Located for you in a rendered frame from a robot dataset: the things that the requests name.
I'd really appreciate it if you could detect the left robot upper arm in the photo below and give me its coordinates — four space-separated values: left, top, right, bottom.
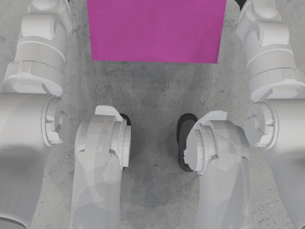
0 93 70 229

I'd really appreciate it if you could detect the left robot forearm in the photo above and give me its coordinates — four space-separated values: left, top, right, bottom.
0 0 73 97

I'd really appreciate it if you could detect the left robot shin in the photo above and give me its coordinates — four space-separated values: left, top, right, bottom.
74 105 123 157

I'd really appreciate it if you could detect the carton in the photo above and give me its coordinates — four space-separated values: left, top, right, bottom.
87 0 227 63

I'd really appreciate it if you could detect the robot left thigh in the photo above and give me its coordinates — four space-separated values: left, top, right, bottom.
69 114 131 229

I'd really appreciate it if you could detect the right robot upper arm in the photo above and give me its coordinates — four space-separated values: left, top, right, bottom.
244 99 305 229

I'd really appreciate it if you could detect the right robot forearm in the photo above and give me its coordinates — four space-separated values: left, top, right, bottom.
236 0 305 102

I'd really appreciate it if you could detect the robot right hand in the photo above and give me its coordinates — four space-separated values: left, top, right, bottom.
234 0 247 11

